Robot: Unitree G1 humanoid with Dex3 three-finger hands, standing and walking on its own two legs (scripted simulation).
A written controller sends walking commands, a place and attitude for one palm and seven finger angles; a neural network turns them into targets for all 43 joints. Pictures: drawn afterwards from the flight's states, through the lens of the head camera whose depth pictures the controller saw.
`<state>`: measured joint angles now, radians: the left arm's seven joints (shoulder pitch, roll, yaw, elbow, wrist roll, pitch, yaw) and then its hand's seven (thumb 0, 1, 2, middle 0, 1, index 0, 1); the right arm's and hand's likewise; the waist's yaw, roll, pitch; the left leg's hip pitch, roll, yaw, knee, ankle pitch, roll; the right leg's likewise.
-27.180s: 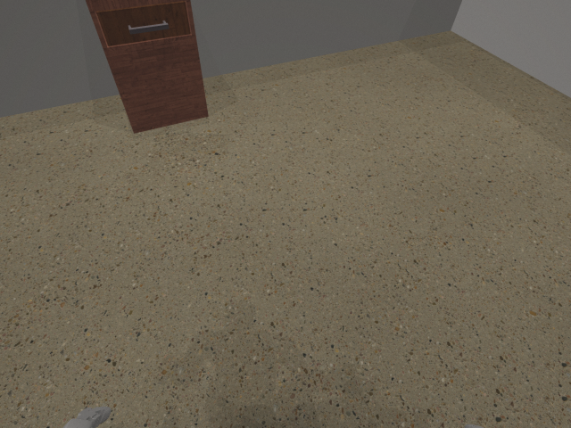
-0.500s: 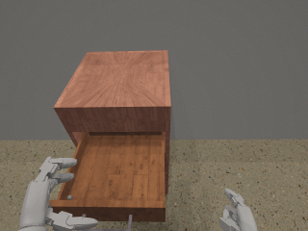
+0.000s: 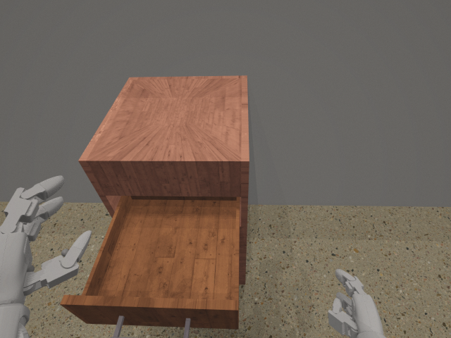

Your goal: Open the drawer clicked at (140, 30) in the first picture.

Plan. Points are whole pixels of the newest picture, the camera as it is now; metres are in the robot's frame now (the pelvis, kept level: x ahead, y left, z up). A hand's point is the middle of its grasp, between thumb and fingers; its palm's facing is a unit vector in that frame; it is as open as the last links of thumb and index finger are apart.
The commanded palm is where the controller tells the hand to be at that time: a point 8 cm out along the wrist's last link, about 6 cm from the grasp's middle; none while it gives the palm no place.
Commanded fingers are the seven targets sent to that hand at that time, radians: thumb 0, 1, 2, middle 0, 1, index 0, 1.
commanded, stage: draw the hand back to the body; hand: left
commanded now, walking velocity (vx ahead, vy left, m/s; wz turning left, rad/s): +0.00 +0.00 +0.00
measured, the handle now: (151, 333) +0.18 +0.20 -0.21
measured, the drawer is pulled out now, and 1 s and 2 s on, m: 0.30 0.30 0.30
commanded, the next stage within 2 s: step back with the hand held close in 0.30 s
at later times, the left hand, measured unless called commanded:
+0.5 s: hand (61, 248) +0.18 +0.23 +0.17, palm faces +0.38 -0.81 -0.45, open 7.4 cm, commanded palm +0.12 +0.27 +0.17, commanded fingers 0.00 0.90 0.90 -0.20 -0.30 -0.20 -0.30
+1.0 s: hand (26, 288) +0.14 +0.26 +0.15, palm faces +0.30 -0.81 -0.50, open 7.4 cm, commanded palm +0.07 +0.30 +0.17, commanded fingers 0.00 0.90 0.90 -0.20 -0.30 -0.20 -0.30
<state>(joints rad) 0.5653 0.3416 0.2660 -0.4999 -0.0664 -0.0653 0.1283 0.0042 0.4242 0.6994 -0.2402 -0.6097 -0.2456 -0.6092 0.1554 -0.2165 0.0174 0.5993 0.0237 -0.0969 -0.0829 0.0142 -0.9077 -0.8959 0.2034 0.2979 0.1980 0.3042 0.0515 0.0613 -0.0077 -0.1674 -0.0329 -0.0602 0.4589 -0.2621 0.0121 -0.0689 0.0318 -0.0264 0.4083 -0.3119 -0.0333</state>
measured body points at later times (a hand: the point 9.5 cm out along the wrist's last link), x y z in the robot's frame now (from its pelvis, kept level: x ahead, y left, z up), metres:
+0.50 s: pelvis -0.01 -0.01 +0.00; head +0.00 -0.03 +0.45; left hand +0.16 +0.27 +0.19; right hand +0.19 -0.23 -0.08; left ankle -0.01 +0.11 -0.74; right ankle -0.06 -0.09 -0.74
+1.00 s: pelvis -0.06 +0.02 +0.00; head -0.01 +0.03 +0.44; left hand +0.11 +0.30 +0.18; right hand +0.14 -0.21 -0.08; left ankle -0.01 +0.11 -0.74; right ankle -0.06 -0.09 -0.74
